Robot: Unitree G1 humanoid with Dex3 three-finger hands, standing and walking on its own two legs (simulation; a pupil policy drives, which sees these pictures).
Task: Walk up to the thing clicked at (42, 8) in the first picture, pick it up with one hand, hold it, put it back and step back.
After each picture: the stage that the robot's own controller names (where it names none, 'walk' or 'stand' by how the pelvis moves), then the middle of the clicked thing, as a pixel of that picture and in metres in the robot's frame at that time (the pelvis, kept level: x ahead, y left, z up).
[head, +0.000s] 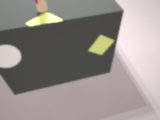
stand; out of the picture +1.01 +0.30 +0.06
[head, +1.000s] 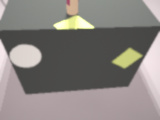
walk; out of the picture +0.92 +0.07 +0.08
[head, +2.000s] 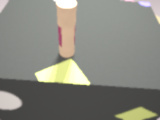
walk; (66, 31) +0.55 +0.09 +0.07
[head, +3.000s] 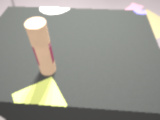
stand; (42, 49) +0.48 +0.18 +0.06
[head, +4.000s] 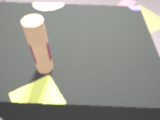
stand; (39, 47) +0.48 +0.19 +0.06
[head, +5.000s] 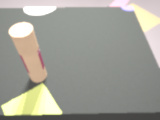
stand; (31, 56) +0.44 +0.21 +0.06
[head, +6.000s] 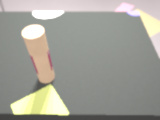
stand; (41, 57) +0.45 +0.18 +0.05
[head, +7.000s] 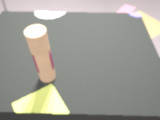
stand; (42, 57) +0.45 +0.18 +0.05
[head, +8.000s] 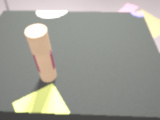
stand; (43, 56) +0.45 +0.18 +0.05
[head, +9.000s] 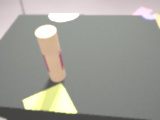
rise first; (52, 56) +0.46 +0.16 +0.06
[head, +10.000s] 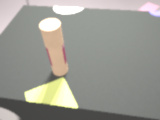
go down; (55, 50) +0.47 +0.16 +0.06
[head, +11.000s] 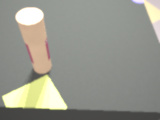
go down; (37, 45) +0.46 +0.15 +0.07
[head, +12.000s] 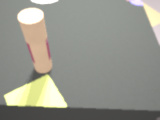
go down; (38, 45) +0.47 +0.15 +0.07
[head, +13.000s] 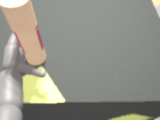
close; (27, 34) +0.46 +0.16 +0.11
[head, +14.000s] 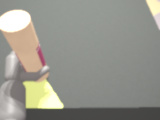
lift; (29, 53) +0.40 +0.16 +0.11
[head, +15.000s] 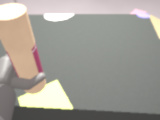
lift; (24, 56) +0.32 +0.17 +0.22
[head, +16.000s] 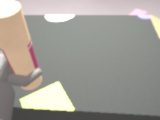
hold; (19, 53) +0.32 +0.18 +0.23
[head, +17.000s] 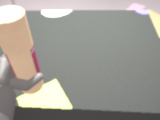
crouch; (22, 57) +0.32 +0.18 +0.20
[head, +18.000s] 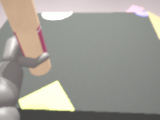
crouch; (30, 37) +0.38 +0.16 +0.22
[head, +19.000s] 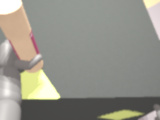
lower; (22, 41) +0.45 +0.16 +0.09
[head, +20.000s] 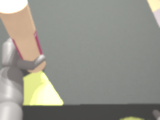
lower; (26, 41) +0.44 +0.16 +0.12
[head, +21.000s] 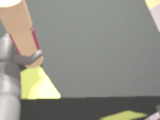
lower; (23, 36) +0.45 +0.16 +0.12
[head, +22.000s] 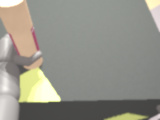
lower; (23, 36) +0.45 +0.16 +0.12
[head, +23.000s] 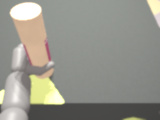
open; (36, 47) +0.42 +0.14 +0.11
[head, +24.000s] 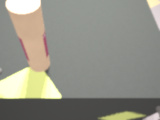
rise; (33, 40) +0.43 +0.13 +0.12
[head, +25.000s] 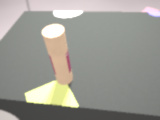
sink last; (59, 58) +0.43 +0.13 +0.08
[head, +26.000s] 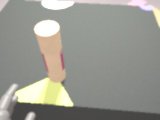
stand; (53, 56) +0.42 +0.14 +0.07
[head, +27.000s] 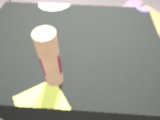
stand; (50, 60) +0.41 +0.14 +0.06
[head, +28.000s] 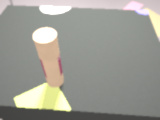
stand; (51, 61) +0.41 +0.14 +0.06
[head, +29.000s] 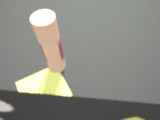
walk; (51, 46) +0.45 +0.13 +0.07
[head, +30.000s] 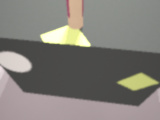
walk; (74, 1) +0.66 +0.06 +0.08
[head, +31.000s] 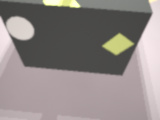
walk; out of the picture +1.01 +0.07 +0.07
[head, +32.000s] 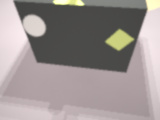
stand; out of the picture +1.16 +0.11 +0.07
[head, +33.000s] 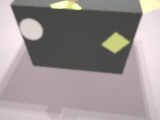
stand; out of the picture +1.16 +0.10 +0.05
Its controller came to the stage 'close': yes
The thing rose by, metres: 0.21
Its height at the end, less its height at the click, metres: +0.00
